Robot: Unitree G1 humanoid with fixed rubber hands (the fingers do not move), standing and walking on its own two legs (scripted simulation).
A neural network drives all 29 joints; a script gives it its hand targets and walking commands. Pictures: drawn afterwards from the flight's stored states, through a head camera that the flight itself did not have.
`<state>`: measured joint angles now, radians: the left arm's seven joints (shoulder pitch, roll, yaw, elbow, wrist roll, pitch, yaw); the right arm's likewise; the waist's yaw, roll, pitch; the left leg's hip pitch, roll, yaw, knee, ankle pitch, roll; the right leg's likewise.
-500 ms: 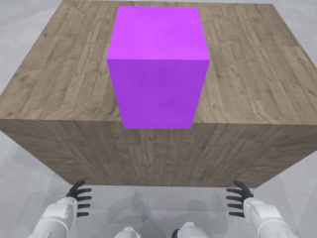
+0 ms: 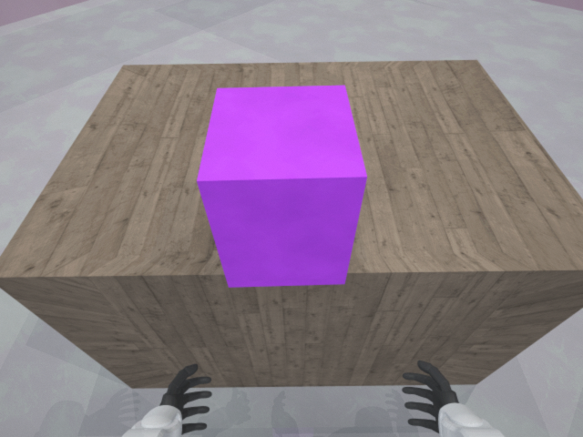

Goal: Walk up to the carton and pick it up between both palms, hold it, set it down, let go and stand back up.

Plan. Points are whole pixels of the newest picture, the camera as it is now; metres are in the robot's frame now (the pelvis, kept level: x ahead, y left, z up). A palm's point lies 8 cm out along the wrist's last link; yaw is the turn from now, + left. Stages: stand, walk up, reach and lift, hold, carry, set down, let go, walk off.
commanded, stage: reach and lift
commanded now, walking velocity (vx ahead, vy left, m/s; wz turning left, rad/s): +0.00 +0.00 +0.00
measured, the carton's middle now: (284, 191) +0.49 +0.02 +0.07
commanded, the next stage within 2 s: none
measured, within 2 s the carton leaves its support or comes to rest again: neither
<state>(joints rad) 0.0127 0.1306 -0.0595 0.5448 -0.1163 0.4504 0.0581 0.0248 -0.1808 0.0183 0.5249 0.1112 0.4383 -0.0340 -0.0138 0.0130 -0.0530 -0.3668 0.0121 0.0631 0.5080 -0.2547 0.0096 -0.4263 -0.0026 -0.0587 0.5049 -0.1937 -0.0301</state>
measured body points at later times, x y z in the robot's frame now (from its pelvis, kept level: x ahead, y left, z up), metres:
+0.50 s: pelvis -0.01 +0.00 +0.01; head -0.01 -0.01 +0.46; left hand +0.16 +0.19 -0.06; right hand +0.16 -0.20 -0.06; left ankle +0.00 +0.11 -0.74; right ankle +0.04 -0.10 -0.74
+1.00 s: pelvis -0.02 +0.00 +0.01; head -0.03 +0.00 +0.46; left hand +0.20 +0.19 -0.01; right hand +0.19 -0.19 -0.01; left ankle +0.00 +0.11 -0.74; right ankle +0.03 -0.10 -0.74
